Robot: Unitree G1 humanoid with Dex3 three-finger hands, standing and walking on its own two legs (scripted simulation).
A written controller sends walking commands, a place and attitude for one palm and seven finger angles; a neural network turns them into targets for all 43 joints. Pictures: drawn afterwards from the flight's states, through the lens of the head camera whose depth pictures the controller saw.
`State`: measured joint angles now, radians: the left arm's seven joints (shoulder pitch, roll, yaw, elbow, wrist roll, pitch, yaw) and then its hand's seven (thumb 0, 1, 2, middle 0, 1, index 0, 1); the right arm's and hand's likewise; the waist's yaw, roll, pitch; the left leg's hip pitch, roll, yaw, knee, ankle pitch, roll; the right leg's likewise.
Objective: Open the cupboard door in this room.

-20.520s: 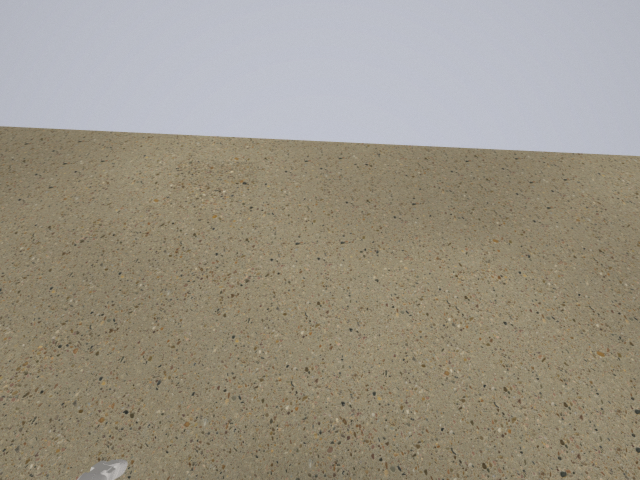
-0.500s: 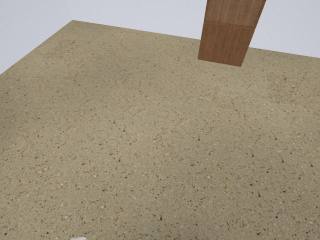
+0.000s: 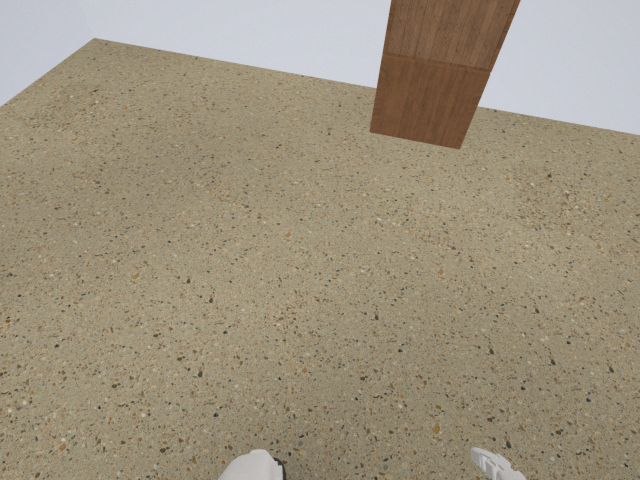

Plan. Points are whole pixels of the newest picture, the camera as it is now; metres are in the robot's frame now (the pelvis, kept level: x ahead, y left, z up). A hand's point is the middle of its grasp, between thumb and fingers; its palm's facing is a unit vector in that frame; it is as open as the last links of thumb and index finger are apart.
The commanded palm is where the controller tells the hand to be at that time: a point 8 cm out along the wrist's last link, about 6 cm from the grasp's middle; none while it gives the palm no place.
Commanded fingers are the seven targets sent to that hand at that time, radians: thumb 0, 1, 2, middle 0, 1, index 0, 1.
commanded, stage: turn or walk to find it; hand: left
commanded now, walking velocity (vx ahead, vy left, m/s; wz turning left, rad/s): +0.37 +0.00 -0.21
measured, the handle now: out of the picture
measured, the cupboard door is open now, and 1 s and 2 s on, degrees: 0 0 0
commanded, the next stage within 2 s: stand and wait in 1.20 s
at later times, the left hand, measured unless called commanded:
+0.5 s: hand (277, 315) +0.38 +0.11 -0.15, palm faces -0.19 -0.96 -0.22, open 7.4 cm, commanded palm none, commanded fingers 0.00 0.90 0.90 -0.20 -0.30 -0.20 -0.30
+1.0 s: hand (288, 329) +0.36 +0.09 -0.16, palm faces +0.02 -0.99 -0.17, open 7.4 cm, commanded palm none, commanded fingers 0.00 0.90 0.90 -0.20 -0.30 -0.20 -0.30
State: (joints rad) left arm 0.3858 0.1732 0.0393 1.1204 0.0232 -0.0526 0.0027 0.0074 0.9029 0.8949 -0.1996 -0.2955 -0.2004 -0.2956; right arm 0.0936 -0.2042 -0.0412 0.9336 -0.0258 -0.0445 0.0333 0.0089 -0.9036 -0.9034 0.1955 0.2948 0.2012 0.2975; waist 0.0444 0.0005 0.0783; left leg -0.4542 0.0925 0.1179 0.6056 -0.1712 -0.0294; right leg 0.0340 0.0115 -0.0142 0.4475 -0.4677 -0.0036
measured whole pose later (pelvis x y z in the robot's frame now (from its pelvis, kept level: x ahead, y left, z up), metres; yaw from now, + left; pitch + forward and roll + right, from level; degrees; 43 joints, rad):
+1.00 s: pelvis +0.44 -0.07 +0.01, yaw -5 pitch +0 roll -1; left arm 0.41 0.14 0.02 1.16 0.03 -0.08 0.01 0.00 0.91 0.90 -0.20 -0.29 -0.20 -0.30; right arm 0.04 -0.20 -0.04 0.99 -0.02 -0.03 0.04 0.01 -0.91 -0.90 0.19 0.29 0.20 0.30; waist 0.07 0.00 0.08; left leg -0.49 0.10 0.14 0.65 -0.20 0.00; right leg 0.06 -0.01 -0.19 0.35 -0.40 -0.01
